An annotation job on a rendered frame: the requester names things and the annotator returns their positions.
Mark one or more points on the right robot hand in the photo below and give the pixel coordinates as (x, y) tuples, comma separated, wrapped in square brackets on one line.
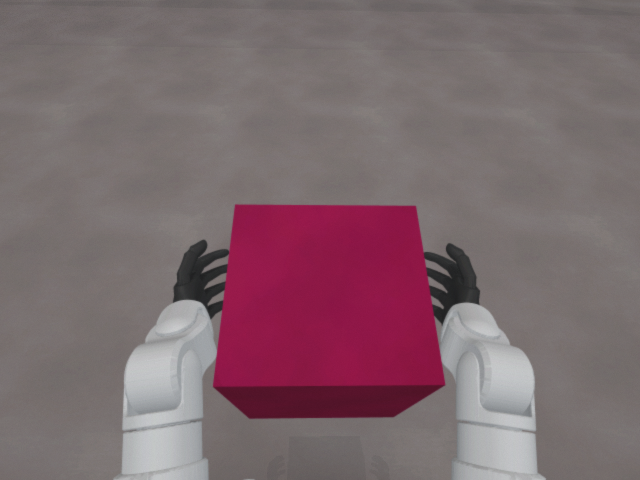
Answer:
[(461, 286)]

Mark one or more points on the carton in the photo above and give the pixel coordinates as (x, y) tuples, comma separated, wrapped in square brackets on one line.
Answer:
[(327, 313)]

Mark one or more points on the left robot hand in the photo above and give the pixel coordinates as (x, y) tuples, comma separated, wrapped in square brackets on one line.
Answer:
[(191, 283)]

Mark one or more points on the robot left forearm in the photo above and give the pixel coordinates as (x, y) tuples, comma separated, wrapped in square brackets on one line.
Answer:
[(163, 392)]

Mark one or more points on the robot right forearm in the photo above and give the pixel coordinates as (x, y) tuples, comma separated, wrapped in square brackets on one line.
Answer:
[(495, 386)]

